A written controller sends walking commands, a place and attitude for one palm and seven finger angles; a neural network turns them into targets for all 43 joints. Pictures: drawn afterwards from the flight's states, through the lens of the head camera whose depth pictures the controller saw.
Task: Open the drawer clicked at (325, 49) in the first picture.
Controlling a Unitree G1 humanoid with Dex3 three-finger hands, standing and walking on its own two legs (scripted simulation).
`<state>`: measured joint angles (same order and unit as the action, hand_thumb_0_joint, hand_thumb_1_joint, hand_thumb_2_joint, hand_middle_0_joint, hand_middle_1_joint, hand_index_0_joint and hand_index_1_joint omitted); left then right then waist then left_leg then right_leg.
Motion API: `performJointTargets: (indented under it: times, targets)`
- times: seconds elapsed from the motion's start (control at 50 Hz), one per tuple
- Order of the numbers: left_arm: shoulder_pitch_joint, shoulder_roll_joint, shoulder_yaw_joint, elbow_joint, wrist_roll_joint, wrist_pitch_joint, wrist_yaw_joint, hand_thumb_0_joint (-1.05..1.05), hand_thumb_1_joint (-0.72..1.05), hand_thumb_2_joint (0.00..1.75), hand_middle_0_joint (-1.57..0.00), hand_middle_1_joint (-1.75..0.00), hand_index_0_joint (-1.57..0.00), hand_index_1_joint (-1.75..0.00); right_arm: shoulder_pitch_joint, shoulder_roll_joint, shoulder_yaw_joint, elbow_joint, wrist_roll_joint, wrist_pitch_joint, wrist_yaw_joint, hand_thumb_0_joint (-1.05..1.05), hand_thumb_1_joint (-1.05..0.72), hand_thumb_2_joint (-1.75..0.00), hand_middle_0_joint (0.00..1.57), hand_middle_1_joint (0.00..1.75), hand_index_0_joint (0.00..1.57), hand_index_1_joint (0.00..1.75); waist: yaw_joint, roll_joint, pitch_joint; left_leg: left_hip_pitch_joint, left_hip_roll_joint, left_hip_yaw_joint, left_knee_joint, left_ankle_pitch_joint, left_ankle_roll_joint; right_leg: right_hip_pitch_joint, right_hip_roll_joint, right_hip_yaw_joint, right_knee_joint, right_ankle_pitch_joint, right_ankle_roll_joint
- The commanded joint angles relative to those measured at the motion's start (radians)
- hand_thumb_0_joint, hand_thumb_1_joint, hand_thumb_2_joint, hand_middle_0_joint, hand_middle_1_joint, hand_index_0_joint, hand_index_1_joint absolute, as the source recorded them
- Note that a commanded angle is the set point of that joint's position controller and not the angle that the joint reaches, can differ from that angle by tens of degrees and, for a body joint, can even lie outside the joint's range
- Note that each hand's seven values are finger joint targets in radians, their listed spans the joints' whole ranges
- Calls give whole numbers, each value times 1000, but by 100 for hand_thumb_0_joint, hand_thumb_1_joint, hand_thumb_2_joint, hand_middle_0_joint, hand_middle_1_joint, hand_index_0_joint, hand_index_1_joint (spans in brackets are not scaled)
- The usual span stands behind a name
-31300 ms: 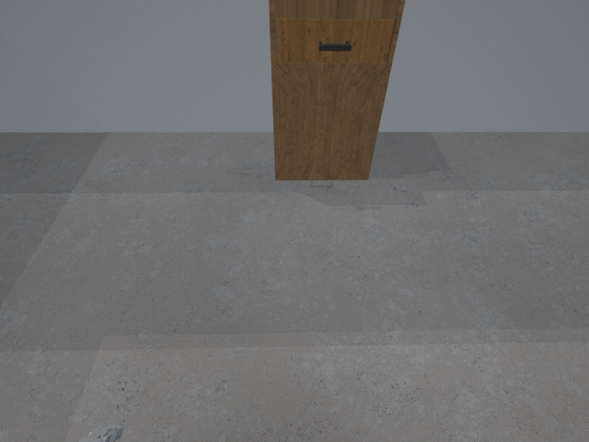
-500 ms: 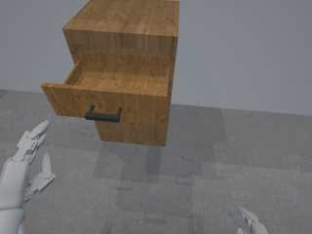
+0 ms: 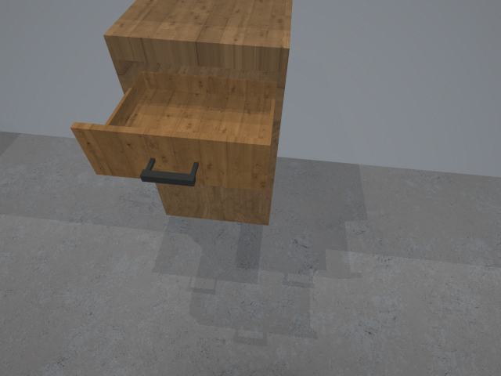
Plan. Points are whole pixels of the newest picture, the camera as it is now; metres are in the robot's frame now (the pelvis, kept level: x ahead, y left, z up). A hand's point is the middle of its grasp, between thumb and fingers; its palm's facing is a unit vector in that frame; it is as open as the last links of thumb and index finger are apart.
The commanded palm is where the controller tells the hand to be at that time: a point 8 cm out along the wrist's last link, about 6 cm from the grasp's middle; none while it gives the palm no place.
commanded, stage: let the arm hang, fingers relaxed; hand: left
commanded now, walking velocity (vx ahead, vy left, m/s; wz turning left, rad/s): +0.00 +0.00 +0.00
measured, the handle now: (170, 171) +0.54 +0.23 -0.06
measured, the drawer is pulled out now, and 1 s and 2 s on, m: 0.30 0.30 0.30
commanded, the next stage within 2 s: look to check the result in 0.54 s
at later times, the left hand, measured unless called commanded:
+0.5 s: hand out of the picture -0.01 +0.15 -0.18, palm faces +0.02 -0.99 -0.16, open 7.4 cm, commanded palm none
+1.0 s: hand out of the picture -0.01 +0.15 -0.17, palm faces +0.02 -0.98 -0.18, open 7.4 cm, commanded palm none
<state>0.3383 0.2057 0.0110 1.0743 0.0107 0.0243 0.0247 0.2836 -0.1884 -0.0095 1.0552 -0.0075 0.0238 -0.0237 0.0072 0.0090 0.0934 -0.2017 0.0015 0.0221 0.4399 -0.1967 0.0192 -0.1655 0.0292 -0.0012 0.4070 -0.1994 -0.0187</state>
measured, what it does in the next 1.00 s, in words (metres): stands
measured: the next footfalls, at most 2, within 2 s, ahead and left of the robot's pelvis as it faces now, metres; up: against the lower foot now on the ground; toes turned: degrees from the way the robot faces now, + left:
none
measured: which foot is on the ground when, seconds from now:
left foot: down 0.00-1.00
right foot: down 0.00-1.00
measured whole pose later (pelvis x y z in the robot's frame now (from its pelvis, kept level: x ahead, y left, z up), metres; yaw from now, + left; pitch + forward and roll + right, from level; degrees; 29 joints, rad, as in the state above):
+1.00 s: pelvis +0.01 -0.01 +0.00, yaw -1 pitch -2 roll +0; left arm 0.30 0.12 0.01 1.14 0.01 -0.01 0.04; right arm 0.29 -0.11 -0.02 1.14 -0.01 0.00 -0.03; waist -0.01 0.01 0.07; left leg -0.18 0.01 0.04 0.41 -0.19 0.00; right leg -0.16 0.04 0.01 0.41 -0.21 -0.03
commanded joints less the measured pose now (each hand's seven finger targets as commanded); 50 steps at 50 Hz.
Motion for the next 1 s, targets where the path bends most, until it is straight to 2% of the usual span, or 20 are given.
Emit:
performJointTargets:
  times: [0.0, 0.08, 0.16, 0.28, 0.34, 0.42, 0.5, 0.6, 0.64, 0.7, 0.8, 0.88, 0.94, 0.98]
  targets:
    - [16, 72, 6, -8, 0, -30, 6, 0, 90, 90, -20, -30, -20, -30, 54, -71, -14, -7, -2, -18, -7, 0, -90, -90, 20, 30, 20, 30, -14, -10, 18, 9, 90, -103, -127, -79, 23, -72, -93, 101, -113, -76, -32]
    - [35, 65, 5, 19, 0, -31, 10, 0, 90, 90, -20, -30, -20, -30, 71, -62, -16, 22, -2, -18, -7, 0, -90, -90, 20, 30, 20, 30, -13, -37, 16, 22, 87, -103, -131, -89, 23, -89, -88, 106, -113, -105, -31]
    - [36, 56, 6, 34, 0, -30, 11, 0, 90, 90, -20, -30, -20, -30, 88, -44, -14, 44, -3, -21, -8, 0, -90, -90, 20, 30, 20, 30, -13, 0, 25, 0, 84, -104, -142, -104, 22, -83, -89, 103, -103, -94, -30]
    - [48, 37, 9, 37, 2, -33, 15, 0, 90, 90, -20, -30, -20, -30, 100, -19, -18, 54, -2, -20, -10, 0, -90, -90, 20, 30, 20, 30, -11, -12, 41, -4, 80, -99, -132, -103, 22, -108, -86, 100, -101, -111, -31]
    - [42, 29, 11, 38, 1, -34, 15, 0, 90, 90, -20, -30, -20, -30, 108, -3, -16, 60, -4, -24, -12, 0, -90, -90, 20, 30, 20, 30, -12, 16, 37, -14, 79, -97, -134, -84, 22, -90, -89, 101, -93, -71, -34]
    - [37, 20, 14, 41, 2, -36, 17, 0, 90, 90, -20, -30, -20, -30, 117, 7, -17, 64, -3, -27, -15, 0, -90, -90, 20, 30, 20, 30, -14, 8, 35, -12, 83, -96, -132, -68, 21, -83, -89, 94, -87, -46, -35]
    - [40, 11, 15, 41, 1, -38, 18, 0, 90, 90, -20, -30, -20, -30, 121, 10, -19, 62, -3, -28, -17, 0, -90, -90, 20, 30, 20, 30, -15, 16, 21, 1, 84, -92, -124, -49, 20, -79, -90, 95, -88, -34, -36]
    - [40, 4, 15, 45, 1, -40, 18, 0, 90, 90, -20, -30, -20, -30, 118, 9, -21, 62, -3, -29, -19, 0, -90, -90, 20, 30, 20, 30, -17, -4, 13, 21, 88, -86, -116, -23, 19, -81, -91, 97, -88, -16, -35]
    - [39, 6, 16, 45, 0, -38, 18, 0, 90, 90, -20, -30, -20, -30, 117, 9, -20, 63, -3, -28, -18, 0, -90, -90, 20, 30, 20, 30, -17, 12, 21, 15, 85, -84, -121, -41, 17, -85, -91, 101, -90, -29, -35]
    - [41, 7, 14, 47, 1, -39, 18, 0, 90, 90, -20, -30, -20, -30, 114, 10, -21, 64, -2, -24, -17, 0, -90, -90, 20, 30, 20, 30, -18, -5, 33, 16, 86, -80, -116, -47, 16, -98, -92, 104, -101, -48, -35]
    - [42, 9, 13, 50, 0, -42, 19, 0, 90, 90, -20, -30, -20, -30, 112, 7, -22, 64, -2, -26, -17, 0, -90, -90, 20, 30, 20, 30, -20, -15, 9, 39, 89, -78, -110, -14, 16, -89, -93, 106, -99, -23, -35]
    - [49, 9, 13, 52, 0, -43, 20, 0, 90, 90, -20, -30, -20, -30, 97, 6, -22, 65, 0, -27, -18, 0, -90, -90, 20, 30, 20, 30, -15, 5, 18, 46, 88, -71, -106, -2, 13, -97, -92, 114, -101, -9, -36]
    - [39, 13, 14, 51, 0, -42, 19, 0, 90, 90, -20, -30, -20, -30, 102, 7, -21, 66, -1, -25, -17, 0, -90, -90, 20, 30, 20, 30, -18, -22, 32, 29, 87, -70, -110, -15, 12, -90, -92, 116, -105, -19, -35]
    - [49, 11, 13, 51, 0, -44, 20, 0, 90, 90, -20, -30, -20, -30, 93, 4, -22, 65, 0, -25, -17, 0, -90, -90, 20, 30, 20, 30, -17, -19, 24, 49, 87, -68, -104, -4, 12, -102, -92, 117, -108, -21, -36]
